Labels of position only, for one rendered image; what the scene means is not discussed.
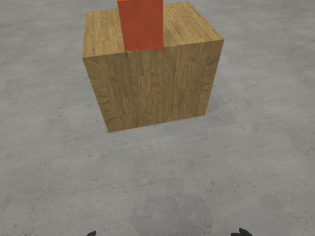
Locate carton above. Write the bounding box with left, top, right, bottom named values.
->
left=117, top=0, right=163, bottom=51

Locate pedestal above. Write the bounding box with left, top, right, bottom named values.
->
left=82, top=1, right=224, bottom=133

